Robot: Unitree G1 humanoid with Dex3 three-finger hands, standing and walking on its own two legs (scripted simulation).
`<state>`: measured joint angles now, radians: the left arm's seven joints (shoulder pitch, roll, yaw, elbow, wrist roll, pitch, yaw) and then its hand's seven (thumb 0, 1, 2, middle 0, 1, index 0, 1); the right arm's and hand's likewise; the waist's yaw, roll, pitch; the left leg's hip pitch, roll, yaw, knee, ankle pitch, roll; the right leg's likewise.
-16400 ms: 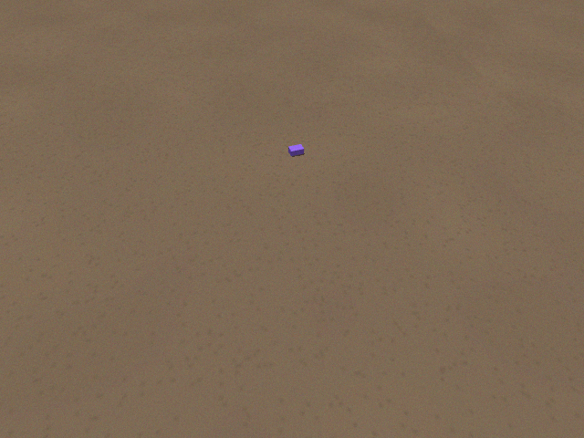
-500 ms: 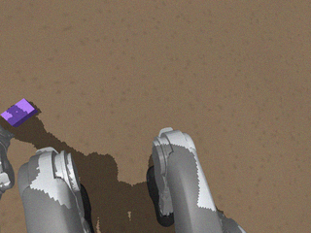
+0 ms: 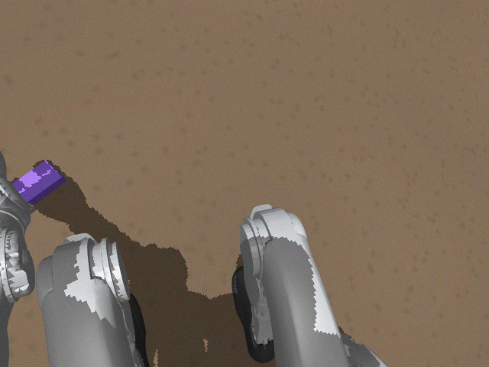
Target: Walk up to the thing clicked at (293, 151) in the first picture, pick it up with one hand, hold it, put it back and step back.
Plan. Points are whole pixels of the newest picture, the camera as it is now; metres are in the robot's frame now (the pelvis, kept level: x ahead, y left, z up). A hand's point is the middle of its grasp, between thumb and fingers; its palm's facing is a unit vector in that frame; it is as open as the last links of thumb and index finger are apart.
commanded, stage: approach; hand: left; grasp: from above
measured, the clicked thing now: (39, 182) +0.45 +0.31 -0.30
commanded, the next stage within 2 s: close in in 0.58 s
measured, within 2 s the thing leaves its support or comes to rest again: neither
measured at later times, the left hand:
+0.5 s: hand (23, 179) +0.43 +0.31 -0.20, palm faces -0.34 -0.32 -0.89, open 14.3 cm
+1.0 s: hand (16, 184) +0.42 +0.31 -0.19, palm faces -0.36 -0.30 -0.88, open 14.1 cm
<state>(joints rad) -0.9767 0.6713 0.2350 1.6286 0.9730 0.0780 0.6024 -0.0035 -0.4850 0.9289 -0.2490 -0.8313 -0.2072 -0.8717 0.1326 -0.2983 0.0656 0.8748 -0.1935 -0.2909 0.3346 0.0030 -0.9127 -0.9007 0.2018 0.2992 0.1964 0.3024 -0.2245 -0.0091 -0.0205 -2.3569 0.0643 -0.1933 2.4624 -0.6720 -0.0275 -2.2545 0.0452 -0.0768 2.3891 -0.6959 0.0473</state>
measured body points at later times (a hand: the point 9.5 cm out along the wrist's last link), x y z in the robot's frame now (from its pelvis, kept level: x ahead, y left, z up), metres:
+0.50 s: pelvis +0.00 +0.00 +0.00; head +0.26 +0.06 +0.36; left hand +0.45 +0.32 -0.15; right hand -0.01 -0.25 -0.09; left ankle +0.08 +0.14 -0.28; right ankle +0.10 -0.12 -0.28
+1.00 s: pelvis +0.00 +0.00 +0.00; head +0.25 +0.07 +0.37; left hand +0.44 +0.32 -0.14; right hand +0.03 -0.26 -0.09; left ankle +0.08 +0.14 -0.28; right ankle +0.10 -0.12 -0.28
